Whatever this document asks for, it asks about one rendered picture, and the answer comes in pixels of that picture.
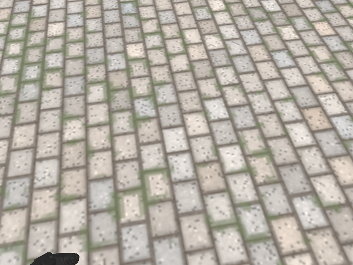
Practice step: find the robot left hand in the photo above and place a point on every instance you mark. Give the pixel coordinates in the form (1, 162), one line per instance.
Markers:
(57, 259)

